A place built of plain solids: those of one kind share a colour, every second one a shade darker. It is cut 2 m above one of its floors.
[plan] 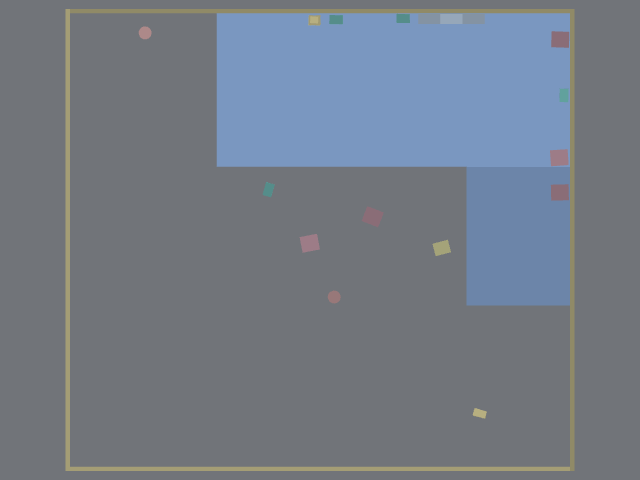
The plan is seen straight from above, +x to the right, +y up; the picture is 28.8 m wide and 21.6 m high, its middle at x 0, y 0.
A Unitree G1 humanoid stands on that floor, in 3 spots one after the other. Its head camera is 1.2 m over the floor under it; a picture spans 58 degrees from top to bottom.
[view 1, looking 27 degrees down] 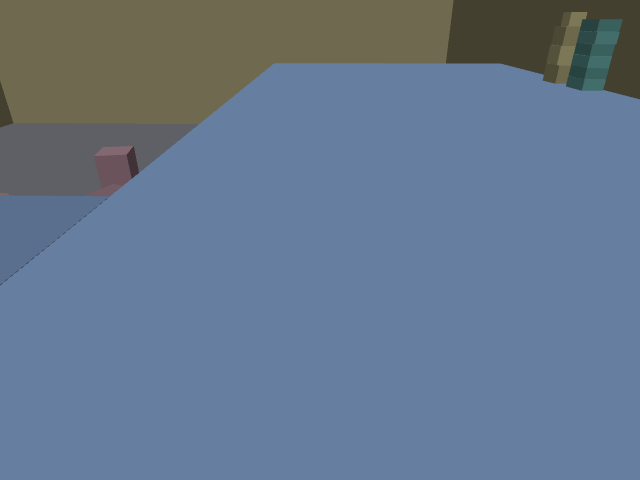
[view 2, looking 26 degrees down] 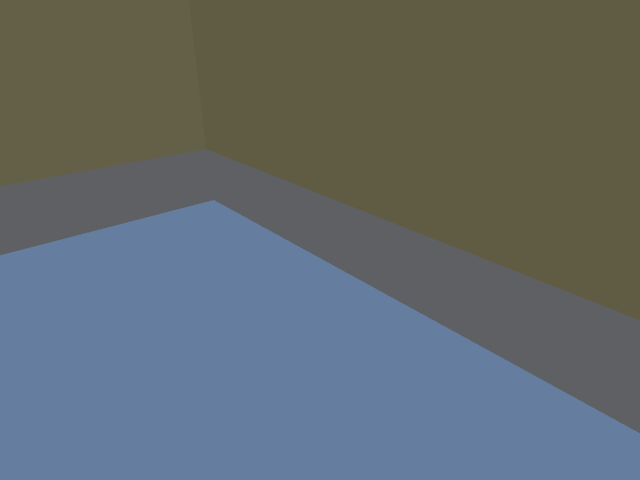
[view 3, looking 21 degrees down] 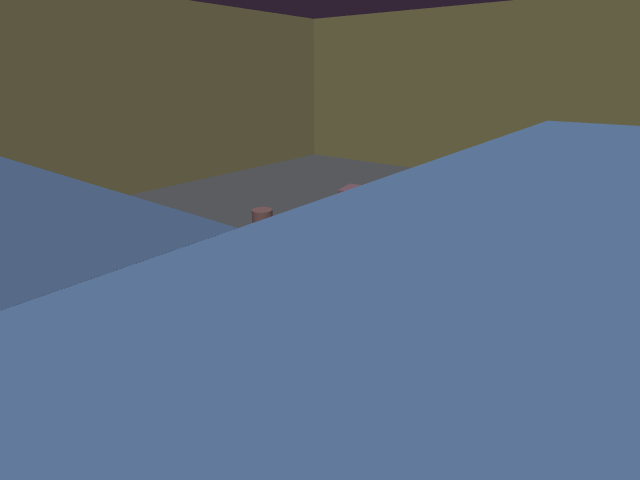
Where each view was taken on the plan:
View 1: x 9.65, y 4.95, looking -179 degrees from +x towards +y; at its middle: floor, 2.64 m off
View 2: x -3.19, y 6.23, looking -131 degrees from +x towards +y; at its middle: ground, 10.17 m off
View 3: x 8.86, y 5.93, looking -142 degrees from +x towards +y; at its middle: floor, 3.35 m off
